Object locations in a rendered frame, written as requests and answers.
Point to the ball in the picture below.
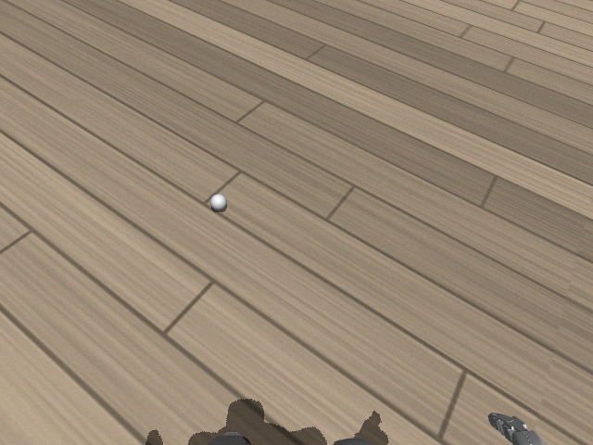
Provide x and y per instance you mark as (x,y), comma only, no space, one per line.
(218,202)

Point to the right robot hand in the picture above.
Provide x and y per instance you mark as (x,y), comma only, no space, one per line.
(514,430)

